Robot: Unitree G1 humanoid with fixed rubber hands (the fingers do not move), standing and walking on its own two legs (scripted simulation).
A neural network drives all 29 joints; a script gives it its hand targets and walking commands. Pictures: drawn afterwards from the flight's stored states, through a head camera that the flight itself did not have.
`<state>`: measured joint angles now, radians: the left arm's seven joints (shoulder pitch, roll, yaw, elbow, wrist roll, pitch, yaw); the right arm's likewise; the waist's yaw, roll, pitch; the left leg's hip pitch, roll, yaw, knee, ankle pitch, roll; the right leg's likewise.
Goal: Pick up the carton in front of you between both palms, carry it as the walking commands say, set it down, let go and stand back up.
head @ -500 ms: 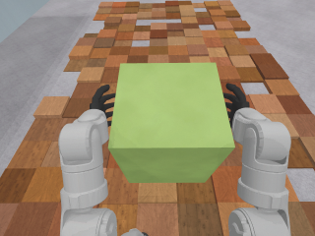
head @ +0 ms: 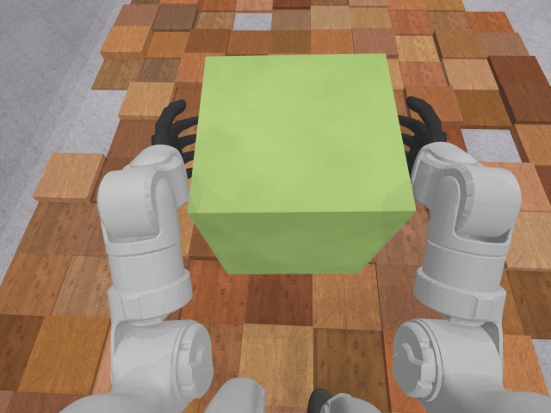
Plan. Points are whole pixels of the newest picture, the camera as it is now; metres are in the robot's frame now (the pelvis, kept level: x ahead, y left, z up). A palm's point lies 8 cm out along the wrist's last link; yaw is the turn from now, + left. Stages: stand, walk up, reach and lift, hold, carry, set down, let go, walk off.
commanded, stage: carry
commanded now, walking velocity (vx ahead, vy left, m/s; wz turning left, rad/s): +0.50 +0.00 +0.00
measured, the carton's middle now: (294, 181) +0.40 +0.03 +0.06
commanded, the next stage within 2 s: none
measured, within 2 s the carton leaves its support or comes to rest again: neither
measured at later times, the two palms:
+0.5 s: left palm out of the picture +0.77 +0.12 +0.13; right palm out of the picture +0.73 -0.18 +0.13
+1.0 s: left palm out of the picture +1.07 +0.16 +0.12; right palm out of the picture +1.09 -0.14 +0.11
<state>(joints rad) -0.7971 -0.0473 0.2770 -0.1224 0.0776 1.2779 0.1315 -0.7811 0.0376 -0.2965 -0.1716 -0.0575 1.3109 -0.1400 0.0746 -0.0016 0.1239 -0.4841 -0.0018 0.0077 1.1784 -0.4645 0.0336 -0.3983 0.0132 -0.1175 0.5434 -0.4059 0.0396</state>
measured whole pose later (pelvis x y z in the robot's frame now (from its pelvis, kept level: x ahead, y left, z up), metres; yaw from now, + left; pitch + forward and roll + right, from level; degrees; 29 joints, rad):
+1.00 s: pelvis +0.77 -0.02 +0.02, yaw +2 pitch +6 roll +1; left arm -0.37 -0.13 0.22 -0.20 0.06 1.13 0.10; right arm -0.32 0.18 -0.20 -0.28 -0.13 1.16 -0.11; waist 0.06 0.01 -0.04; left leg -0.57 0.02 0.11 0.46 0.09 0.00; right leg 0.00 0.05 -0.11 0.27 -0.37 -0.07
